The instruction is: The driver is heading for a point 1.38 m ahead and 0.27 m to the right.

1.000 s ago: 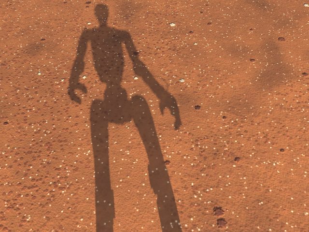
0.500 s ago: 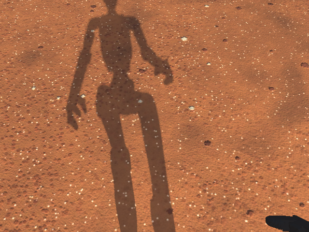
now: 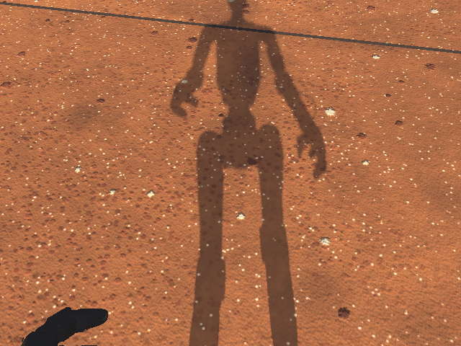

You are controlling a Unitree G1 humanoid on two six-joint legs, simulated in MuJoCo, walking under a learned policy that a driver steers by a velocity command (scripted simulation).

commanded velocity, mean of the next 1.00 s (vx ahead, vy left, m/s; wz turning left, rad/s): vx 0.08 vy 0.00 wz -0.29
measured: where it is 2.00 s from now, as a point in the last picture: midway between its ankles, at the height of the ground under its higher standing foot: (275, 340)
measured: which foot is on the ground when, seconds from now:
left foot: up 0.00-0.28, down 0.30-0.62, up 0.64-1.00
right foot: down 0.00-0.32, up 0.34-0.60, down 0.62-1.00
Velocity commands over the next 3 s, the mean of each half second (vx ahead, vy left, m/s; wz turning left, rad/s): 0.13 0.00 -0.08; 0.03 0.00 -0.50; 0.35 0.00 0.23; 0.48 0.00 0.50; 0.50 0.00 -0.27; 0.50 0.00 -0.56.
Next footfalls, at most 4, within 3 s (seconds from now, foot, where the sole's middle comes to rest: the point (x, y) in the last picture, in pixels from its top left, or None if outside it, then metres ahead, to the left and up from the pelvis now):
0.30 left None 0.16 0.12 -0.76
0.62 right None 0.12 -0.14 -0.76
1.14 left None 0.18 0.06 -0.76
1.54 right None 0.35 -0.25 -0.76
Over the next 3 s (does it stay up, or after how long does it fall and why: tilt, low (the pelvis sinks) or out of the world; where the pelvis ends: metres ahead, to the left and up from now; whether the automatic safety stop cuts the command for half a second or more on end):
stays up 1.05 -0.15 0.01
